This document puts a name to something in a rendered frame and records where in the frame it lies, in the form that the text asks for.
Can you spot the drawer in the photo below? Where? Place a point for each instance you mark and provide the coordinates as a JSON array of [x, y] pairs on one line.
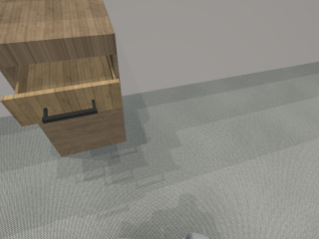
[[63, 87]]

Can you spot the cabinet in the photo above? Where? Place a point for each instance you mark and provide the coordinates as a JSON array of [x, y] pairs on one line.
[[44, 31]]

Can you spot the handle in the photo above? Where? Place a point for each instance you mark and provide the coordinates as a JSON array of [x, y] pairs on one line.
[[70, 115]]

